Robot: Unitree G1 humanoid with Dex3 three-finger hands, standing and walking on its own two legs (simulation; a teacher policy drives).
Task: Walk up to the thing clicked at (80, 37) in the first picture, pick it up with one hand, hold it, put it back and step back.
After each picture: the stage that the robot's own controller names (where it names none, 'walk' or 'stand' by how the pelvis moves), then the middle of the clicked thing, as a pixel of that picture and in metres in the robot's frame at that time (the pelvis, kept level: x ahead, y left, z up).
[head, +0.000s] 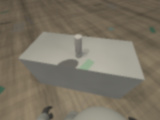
stand; (78, 47) +0.65 +0.14 -0.02
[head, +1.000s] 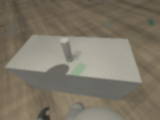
stand; (67, 51) +0.55 +0.24 +0.00
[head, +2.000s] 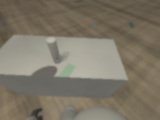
walk; (54, 52) +0.52 +0.32 +0.01
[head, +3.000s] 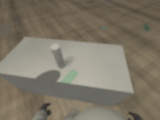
stand; (58, 57) +0.48 +0.29 -0.02
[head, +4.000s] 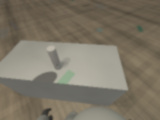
stand; (55, 59) +0.49 +0.33 -0.02
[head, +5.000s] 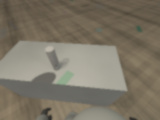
stand; (53, 59) +0.48 +0.34 -0.02
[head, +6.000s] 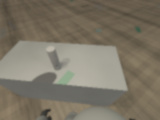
stand; (54, 59) +0.48 +0.33 -0.02
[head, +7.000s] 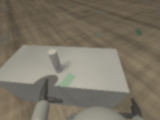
rise first; (56, 62) +0.47 +0.34 -0.02
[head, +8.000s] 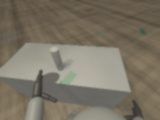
go down; (57, 60) +0.48 +0.33 -0.01
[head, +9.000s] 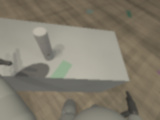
go down; (45, 46) +0.47 +0.30 +0.04
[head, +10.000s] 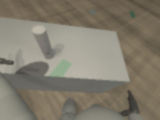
close in; (45, 45) +0.48 +0.31 +0.05
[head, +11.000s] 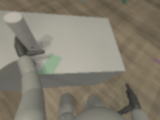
close; (27, 38) +0.50 +0.34 +0.09
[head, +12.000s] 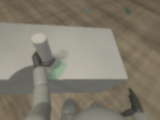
lift; (45, 53) +0.42 +0.27 +0.07
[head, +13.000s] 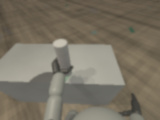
lift; (64, 60) +0.34 +0.17 +0.16
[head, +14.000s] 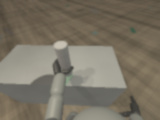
hold; (64, 61) +0.35 +0.17 +0.15
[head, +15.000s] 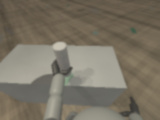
hold; (63, 62) +0.34 +0.18 +0.14
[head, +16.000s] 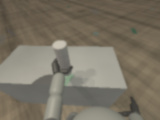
hold; (64, 60) +0.34 +0.18 +0.16
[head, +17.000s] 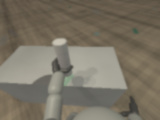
hold; (64, 60) +0.34 +0.18 +0.17
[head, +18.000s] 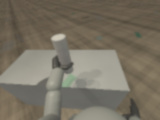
hold; (64, 56) +0.34 +0.17 +0.21
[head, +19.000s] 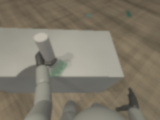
lower; (47, 53) +0.42 +0.26 +0.09
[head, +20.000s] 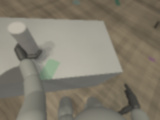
lower; (29, 45) +0.47 +0.31 +0.08
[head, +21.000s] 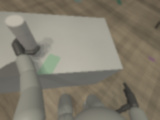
lower; (27, 40) +0.49 +0.32 +0.09
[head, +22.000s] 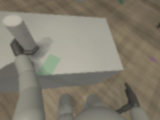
lower; (26, 40) +0.48 +0.32 +0.09
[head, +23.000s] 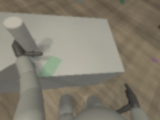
open; (27, 42) +0.48 +0.33 +0.08
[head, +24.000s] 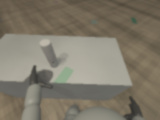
sink last; (50, 55) +0.45 +0.31 +0.04
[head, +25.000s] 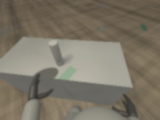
stand; (57, 54) +0.49 +0.33 +0.03
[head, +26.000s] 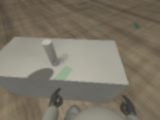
stand; (51, 54) +0.49 +0.33 +0.04
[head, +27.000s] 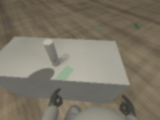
stand; (52, 54) +0.49 +0.32 +0.04
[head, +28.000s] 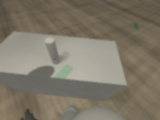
walk; (53, 52) +0.49 +0.33 +0.01
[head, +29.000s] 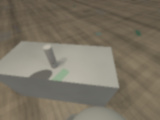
stand; (51, 57) +0.52 +0.38 -0.01
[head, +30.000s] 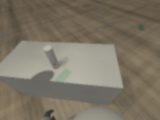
stand; (52, 58) +0.50 +0.36 -0.02
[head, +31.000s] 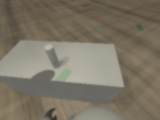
walk; (53, 57) +0.50 +0.35 -0.02
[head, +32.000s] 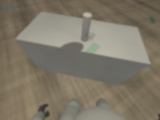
walk; (85, 29) +0.73 +0.12 +0.05
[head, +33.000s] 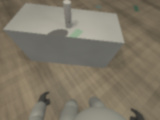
walk; (67, 16) +0.91 +0.27 +0.01
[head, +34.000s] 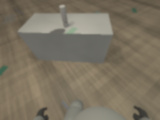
stand; (64, 17) +1.10 +0.41 +0.01
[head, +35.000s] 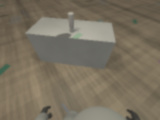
stand; (71, 23) +1.14 +0.30 -0.02
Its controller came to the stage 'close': yes
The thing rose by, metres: 0.25
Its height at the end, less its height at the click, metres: +0.00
